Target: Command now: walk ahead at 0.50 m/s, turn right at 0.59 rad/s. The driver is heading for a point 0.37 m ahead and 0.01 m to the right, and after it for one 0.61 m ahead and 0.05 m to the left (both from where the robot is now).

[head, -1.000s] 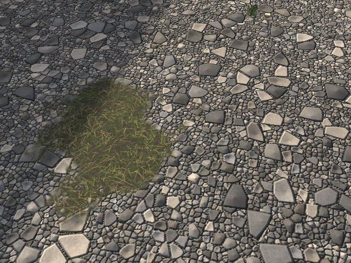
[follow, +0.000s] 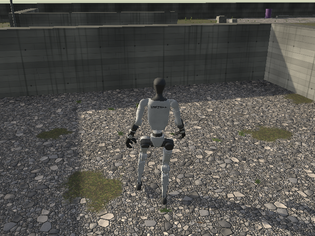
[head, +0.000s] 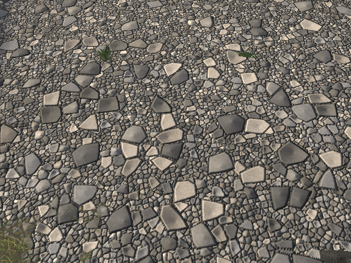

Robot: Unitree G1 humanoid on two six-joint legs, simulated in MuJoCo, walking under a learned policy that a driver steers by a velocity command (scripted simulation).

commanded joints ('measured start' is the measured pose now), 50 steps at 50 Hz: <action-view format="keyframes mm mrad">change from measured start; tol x32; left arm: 1 -14 180 50 -64 -7 -9 19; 50 -172 131 17 27 28 -26 3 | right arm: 1 -82 -41 -4 -73 5 -11 8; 12 291 -263 -83 -15 -12 -37 16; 50 142 -37 9 75 9 76 -4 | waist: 1 0 -100 -38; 10 -97 -156 -134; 12 -91 288 -398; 50 -74 -136 -141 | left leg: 1 104 -61 38 -199 189 -16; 10 459 -78 15 -413 80 99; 12 1040 315 -622 -473 -168 334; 18 569 153 -178 -628 -54 224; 34 642 148 86 -450 498 188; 38 -1 -94 -46 433 -499 37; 50 316 -25 65 -149 12 7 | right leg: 1 -69 -192 161 -107 180 -127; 10 30 -186 299 220 235 -42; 12 -470 13 99 816 -406 66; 14 -627 -111 99 973 -297 89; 32 -381 -159 -90 220 72 66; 35 125 -126 -107 153 129 3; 37 563 -552 548 71 287 -207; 50 -41 -326 -69 -75 608 -115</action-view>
